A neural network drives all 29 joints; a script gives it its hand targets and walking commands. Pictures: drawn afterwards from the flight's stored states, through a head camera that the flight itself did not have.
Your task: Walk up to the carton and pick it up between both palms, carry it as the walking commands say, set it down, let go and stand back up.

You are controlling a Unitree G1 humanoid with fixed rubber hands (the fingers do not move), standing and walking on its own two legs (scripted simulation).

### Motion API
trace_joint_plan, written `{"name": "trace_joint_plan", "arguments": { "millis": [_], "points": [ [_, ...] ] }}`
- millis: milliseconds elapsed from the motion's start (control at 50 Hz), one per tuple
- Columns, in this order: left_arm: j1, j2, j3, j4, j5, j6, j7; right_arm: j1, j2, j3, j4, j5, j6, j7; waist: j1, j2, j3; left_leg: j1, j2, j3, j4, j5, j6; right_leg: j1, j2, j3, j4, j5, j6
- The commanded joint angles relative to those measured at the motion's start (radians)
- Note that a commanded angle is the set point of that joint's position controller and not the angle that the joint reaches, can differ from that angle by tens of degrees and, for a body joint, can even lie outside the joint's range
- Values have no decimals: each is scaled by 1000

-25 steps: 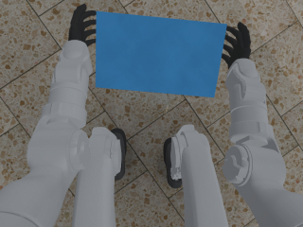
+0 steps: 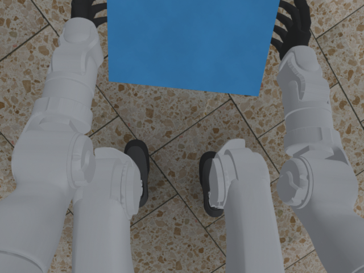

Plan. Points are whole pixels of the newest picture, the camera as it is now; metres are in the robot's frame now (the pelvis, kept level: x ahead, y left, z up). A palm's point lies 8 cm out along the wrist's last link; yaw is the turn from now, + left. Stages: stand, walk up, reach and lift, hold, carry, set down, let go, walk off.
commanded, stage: set down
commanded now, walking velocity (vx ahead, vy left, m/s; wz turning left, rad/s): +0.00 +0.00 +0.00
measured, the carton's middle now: (187, 44) +0.52 -0.02 -0.24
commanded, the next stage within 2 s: none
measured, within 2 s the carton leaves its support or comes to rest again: rests again in 1.56 s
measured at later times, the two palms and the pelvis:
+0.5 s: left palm (89, 23) +0.53 +0.17 -0.17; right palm (287, 47) +0.50 -0.21 -0.16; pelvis +0.00 +0.00 -0.02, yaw +0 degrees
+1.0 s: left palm (92, 20) +0.54 +0.16 -0.17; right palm (287, 47) +0.50 -0.21 -0.17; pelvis +0.00 +0.00 -0.02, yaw -1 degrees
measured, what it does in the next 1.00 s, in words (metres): stands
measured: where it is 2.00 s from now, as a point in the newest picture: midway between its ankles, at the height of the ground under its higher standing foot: (175, 189)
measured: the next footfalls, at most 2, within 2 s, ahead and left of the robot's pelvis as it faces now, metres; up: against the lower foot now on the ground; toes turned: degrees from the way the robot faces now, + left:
none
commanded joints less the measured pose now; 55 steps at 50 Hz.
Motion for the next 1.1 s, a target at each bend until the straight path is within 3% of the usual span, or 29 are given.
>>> {"name": "trace_joint_plan", "arguments": {
  "millis": [0, 200, 460, 1080],
  "points": [
    [-497, -941, -354, -129, -94, -26, -265, -661, 781, 467, -155, 105, -37, 284, -43, 56, -1156, 800, -69, 57, -43, 193, 10, 427, 37, -39, -210, 286, 4],
    [-526, -904, -362, -119, -142, -62, -254, -715, 792, 509, -175, 140, -70, 250, -38, -4, -1184, 792, -72, 57, 11, 254, 19, 496, 47, -33, -172, 362, 14],
    [-551, -831, -318, -14, -127, -80, -264, -705, 767, 456, -18, 124, -84, 238, -24, 24, -969, 673, -55, 57, 0, 112, 25, 417, 46, -17, -181, 229, 3],
    [-441, -747, -228, 170, -41, -98, -271, -661, 688, 392, 118, 110, -119, 243, 26, 7, -759, 610, -41, 34, 13, 108, 35, 292, 43, 1, -146, 203, 0]
  ]
}}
